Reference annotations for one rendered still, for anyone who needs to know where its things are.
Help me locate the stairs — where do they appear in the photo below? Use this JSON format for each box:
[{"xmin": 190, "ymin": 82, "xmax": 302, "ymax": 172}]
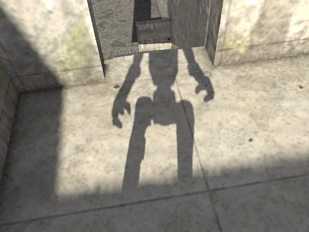
[{"xmin": 106, "ymin": 46, "xmax": 194, "ymax": 59}]

